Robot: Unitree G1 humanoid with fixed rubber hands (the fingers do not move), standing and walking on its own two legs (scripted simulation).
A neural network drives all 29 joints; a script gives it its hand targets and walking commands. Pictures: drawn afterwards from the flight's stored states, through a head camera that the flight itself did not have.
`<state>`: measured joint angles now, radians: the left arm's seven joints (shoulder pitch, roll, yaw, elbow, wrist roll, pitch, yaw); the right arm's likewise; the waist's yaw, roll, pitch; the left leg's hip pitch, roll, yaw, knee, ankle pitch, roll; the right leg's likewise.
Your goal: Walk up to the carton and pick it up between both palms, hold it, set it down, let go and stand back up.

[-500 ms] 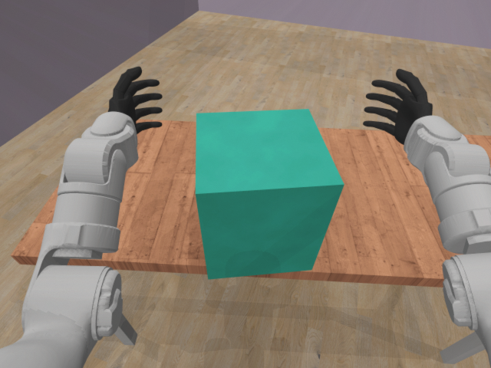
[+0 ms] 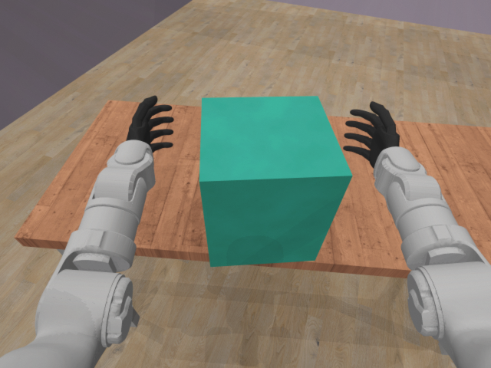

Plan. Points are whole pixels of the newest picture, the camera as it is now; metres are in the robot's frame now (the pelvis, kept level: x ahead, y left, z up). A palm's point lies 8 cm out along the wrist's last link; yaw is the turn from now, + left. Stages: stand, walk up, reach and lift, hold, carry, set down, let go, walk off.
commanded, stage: reach and lift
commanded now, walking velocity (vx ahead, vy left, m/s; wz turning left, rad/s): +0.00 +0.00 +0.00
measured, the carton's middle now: (262, 184) +0.45 -0.01 +0.05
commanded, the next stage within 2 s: none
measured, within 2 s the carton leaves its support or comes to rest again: neither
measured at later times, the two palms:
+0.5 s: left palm (157, 159) +0.44 +0.17 +0.12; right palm (360, 159) +0.45 -0.18 +0.12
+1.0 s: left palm (173, 157) +0.44 +0.14 +0.12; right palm (354, 161) +0.44 -0.16 +0.13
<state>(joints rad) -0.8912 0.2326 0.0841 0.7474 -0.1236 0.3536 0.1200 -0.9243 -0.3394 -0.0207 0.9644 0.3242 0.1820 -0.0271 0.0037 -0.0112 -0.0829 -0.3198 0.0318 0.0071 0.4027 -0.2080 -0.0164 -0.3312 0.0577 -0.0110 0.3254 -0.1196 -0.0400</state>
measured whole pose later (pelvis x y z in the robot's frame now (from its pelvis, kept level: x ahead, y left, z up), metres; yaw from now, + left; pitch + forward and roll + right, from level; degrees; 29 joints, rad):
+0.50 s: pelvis +0.01 -0.01 +0.00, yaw +1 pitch +11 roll +0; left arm -0.94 0.17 0.09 1.10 -0.10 -0.02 0.11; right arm -0.94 -0.25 0.03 1.15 0.30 -0.03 -0.09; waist 0.02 0.00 -0.15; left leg -0.41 0.04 -0.01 0.42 -0.21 -0.03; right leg -0.43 0.06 -0.02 0.37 -0.14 -0.05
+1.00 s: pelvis +0.00 +0.00 +0.00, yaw -1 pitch +12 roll +0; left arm -1.00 0.08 0.20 1.13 0.01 -0.01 0.19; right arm -0.99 -0.19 -0.08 1.15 0.19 0.00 -0.10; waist 0.02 0.00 -0.15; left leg -0.43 0.03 0.02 0.43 -0.21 -0.02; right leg -0.46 0.06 0.00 0.37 -0.12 -0.04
